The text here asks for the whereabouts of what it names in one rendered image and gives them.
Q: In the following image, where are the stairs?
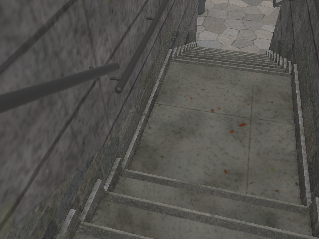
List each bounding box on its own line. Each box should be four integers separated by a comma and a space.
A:
176, 46, 286, 73
73, 168, 319, 239

